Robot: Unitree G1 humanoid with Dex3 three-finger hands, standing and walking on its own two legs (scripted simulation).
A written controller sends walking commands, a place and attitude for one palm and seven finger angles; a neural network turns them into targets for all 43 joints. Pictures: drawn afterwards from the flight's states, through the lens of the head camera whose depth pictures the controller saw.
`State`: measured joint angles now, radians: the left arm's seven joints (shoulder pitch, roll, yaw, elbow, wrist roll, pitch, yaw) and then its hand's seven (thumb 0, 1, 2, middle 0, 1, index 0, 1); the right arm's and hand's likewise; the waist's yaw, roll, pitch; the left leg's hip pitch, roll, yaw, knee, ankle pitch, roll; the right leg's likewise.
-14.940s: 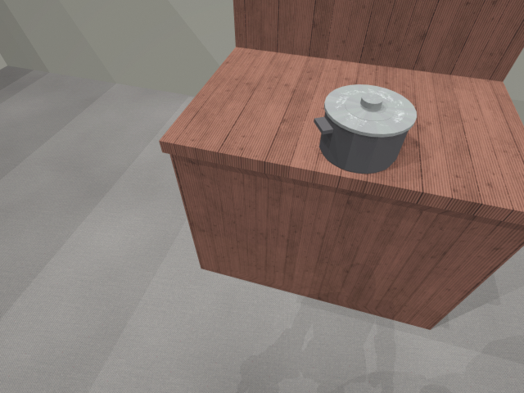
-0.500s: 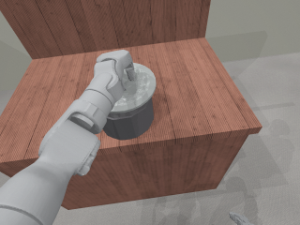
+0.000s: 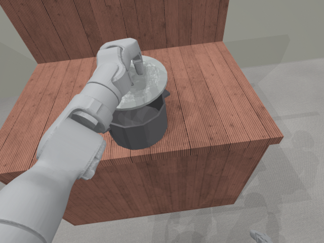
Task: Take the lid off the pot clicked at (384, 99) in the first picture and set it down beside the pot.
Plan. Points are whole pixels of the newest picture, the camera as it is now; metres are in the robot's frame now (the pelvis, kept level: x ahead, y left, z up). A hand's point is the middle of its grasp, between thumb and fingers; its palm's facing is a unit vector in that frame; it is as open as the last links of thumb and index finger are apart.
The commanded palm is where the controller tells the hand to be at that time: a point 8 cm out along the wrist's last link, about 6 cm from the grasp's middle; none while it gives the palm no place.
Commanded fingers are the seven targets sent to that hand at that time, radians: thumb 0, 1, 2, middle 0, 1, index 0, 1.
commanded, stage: lift the lid straight up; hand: left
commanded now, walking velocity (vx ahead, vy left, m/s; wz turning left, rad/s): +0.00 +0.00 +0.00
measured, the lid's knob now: (127, 74) +0.50 +0.07 +0.17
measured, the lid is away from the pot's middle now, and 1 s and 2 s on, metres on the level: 0.01 0.02 0.13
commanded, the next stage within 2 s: move the lid sideways beside the pot in 0.80 s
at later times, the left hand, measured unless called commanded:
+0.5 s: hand (123, 57) +0.48 +0.07 +0.24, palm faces -0.24 -0.11 -0.97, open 7.1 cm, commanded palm +0.47 +0.07 +0.31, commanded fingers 0.00 0.63 1.01 -0.78 -1.07 -0.91 -1.12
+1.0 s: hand (123, 51) +0.48 +0.07 +0.25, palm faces -0.22 -0.10 -0.97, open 7.1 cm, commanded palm +0.47 +0.09 +0.32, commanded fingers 0.00 0.63 1.01 -0.78 -1.07 -0.91 -1.12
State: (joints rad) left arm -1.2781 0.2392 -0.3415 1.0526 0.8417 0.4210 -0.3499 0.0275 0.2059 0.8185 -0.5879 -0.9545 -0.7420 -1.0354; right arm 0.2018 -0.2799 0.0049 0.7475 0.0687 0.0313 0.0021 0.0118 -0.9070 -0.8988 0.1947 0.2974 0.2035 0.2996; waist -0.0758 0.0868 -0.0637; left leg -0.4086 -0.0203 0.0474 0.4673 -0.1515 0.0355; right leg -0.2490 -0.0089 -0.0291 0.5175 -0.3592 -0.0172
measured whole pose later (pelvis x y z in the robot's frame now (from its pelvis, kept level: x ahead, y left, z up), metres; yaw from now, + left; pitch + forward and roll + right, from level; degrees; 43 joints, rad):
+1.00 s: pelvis +0.00 +0.01 +0.00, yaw +0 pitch +6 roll +0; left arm -1.44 0.24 -0.30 1.09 0.89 0.42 -0.40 0.04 0.20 0.82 -0.59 -0.95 -0.75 -1.04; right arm 0.21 -0.28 0.01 0.75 0.06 -0.02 0.01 0.01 -0.91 -0.90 0.20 0.30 0.20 0.30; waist -0.07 0.09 -0.07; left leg -0.43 -0.03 0.05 0.46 -0.14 0.05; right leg -0.26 -0.01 -0.03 0.50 -0.34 -0.01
